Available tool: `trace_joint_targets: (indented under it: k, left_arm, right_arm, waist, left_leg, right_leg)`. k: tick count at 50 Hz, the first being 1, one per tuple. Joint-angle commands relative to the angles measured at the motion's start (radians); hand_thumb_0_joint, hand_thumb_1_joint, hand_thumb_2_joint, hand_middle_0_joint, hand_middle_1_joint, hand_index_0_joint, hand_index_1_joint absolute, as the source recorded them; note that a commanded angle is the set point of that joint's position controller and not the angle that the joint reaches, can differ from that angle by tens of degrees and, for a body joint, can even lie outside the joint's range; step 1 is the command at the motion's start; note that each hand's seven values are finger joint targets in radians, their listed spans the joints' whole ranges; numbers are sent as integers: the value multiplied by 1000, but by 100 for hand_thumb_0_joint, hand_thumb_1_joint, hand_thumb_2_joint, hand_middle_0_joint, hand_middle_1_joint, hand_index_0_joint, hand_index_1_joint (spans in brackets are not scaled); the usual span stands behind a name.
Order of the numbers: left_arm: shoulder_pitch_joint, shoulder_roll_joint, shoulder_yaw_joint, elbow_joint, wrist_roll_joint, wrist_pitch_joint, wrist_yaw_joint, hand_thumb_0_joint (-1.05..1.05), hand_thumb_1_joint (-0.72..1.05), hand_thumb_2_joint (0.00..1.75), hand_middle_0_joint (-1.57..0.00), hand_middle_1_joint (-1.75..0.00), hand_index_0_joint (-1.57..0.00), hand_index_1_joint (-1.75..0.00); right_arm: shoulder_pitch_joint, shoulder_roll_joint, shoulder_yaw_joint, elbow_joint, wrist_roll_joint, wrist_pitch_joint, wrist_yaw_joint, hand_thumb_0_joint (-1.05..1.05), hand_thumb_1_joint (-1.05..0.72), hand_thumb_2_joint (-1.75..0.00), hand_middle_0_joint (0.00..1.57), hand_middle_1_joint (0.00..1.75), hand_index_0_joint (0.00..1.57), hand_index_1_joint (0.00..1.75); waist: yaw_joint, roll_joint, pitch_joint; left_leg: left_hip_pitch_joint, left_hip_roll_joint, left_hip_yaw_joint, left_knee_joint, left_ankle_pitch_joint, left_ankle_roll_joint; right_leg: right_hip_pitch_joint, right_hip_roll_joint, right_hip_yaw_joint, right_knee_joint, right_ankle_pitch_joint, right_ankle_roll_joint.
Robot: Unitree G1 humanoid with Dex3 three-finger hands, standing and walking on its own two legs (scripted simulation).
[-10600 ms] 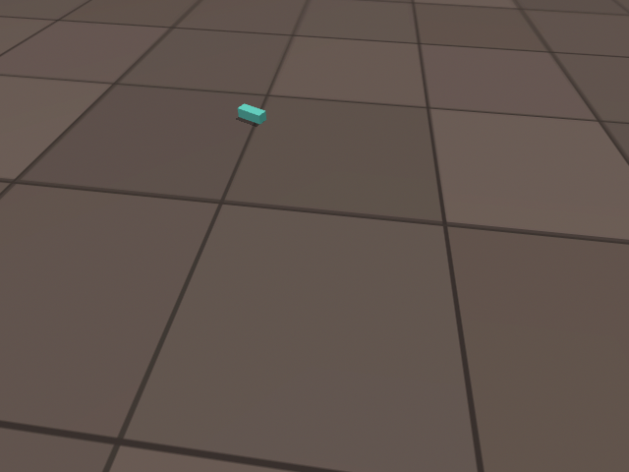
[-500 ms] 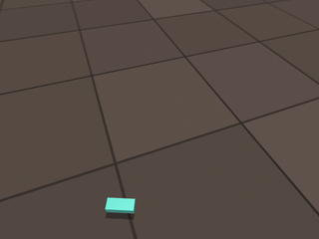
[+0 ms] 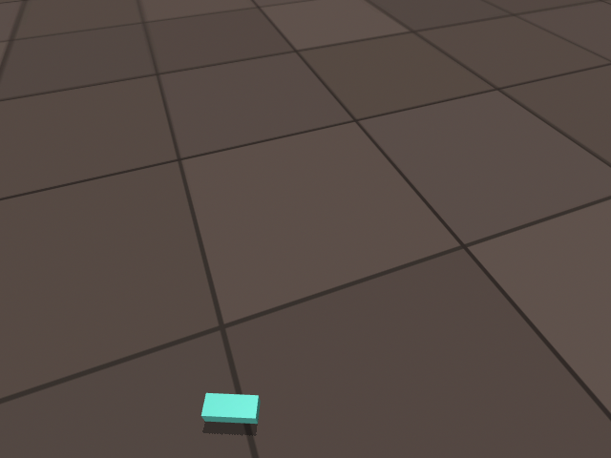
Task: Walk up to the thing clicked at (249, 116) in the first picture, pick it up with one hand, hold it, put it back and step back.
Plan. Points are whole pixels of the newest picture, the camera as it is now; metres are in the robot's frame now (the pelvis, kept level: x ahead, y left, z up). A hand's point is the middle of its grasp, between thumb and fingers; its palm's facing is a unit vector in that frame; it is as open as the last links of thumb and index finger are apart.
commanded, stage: walk up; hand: left
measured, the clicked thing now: (231, 408) +0.41 +0.25 -0.75
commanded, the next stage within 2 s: stand in 0.84 s
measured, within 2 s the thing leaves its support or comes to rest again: neither
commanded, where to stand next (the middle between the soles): +0.03 +0.01 m, yaw +0 degrees
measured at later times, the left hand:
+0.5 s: hand out of the picture +0.07 +0.26 -0.15, palm faces -0.01 -0.94 -0.33, open 7.4 cm
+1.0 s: hand out of the picture +0.07 +0.27 -0.15, palm faces -0.03 -0.94 -0.35, open 7.4 cm
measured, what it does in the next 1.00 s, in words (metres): stands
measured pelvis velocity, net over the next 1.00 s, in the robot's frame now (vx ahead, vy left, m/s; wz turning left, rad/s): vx -0.01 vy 0.02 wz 0.00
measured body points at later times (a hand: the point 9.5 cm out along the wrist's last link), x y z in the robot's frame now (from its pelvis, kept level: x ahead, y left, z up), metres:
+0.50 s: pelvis -0.01 +0.01 +0.01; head +0.00 +0.01 +0.46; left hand +0.07 +0.31 -0.13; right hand +0.06 -0.29 -0.12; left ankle +0.00 +0.15 -0.74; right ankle -0.02 -0.13 -0.74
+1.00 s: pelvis -0.01 +0.02 +0.01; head +0.00 +0.02 +0.46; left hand +0.07 +0.32 -0.13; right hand +0.07 -0.28 -0.13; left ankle +0.00 +0.15 -0.74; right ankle -0.02 -0.13 -0.74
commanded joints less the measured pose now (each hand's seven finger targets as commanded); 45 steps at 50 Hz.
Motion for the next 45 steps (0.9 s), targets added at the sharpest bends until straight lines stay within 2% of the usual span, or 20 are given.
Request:
trace_joint_targets:
  k: [1,4,11,15,23,37,45]
  left_arm:
    - [-54,226,50,-37,-5,-23,15,0,90,90,-20,-30,-20,-30]
    - [-57,226,49,-21,-2,-23,15,0,90,90,-20,-30,-20,-30]
    - [-60,222,46,4,1,-22,14,0,90,90,-20,-30,-20,-30]
    - [-72,222,45,9,3,-21,13,0,90,90,-20,-30,-20,-30]
    - [-59,220,41,19,6,-21,10,0,90,90,-20,-30,-20,-30]
    - [-43,215,37,29,7,-20,12,0,90,90,-20,-30,-20,-30]
    - [-21,224,31,21,9,-25,17,0,90,90,-20,-30,-20,-30]
  right_arm:
    - [-32,-204,-44,-34,1,-23,-10,0,-90,-90,20,30,20,30]
    - [-44,-201,-41,-27,2,-22,-10,0,-90,-90,20,30,20,30]
    - [-59,-201,-44,-10,-1,-23,-10,0,-90,-90,20,30,20,30]
    - [-62,-197,-44,-5,-3,-21,-9,0,-90,-90,20,30,20,30]
    - [-55,-198,-45,7,-6,-23,-7,0,-90,-90,20,30,20,30]
    - [-36,-199,-51,20,-5,-24,-7,0,-90,-90,20,30,20,30]
    - [-38,-204,-47,25,-9,-24,-10,0,-90,-90,20,30,20,30]
  waist:
    - [6,-42,-130]
    - [7,-30,-140]
    - [8,-14,-124]
    - [4,-14,-86]
    - [4,-1,-87]
    - [-1,-11,-97]
    - [0,-14,-86]
  left_leg:
    - [67,70,-48,-58,291,58]
    - [70,75,-48,-71,289,59]
    - [77,79,-50,-107,248,59]
    - [54,73,-53,-130,180,54]
    - [37,73,-66,-146,126,60]
    - [35,73,-76,-146,167,63]
    - [42,85,-77,-148,182,54]
  right_leg:
    - [26,-101,87,-95,321,-43]
    - [48,-102,81,-103,332,-39]
    - [35,-98,79,-132,276,-35]
    - [9,-97,89,-150,216,-33]
    - [8,-95,90,-158,156,-30]
    - [18,-93,81,-144,193,-23]
    - [-9,-108,83,-148,160,-28]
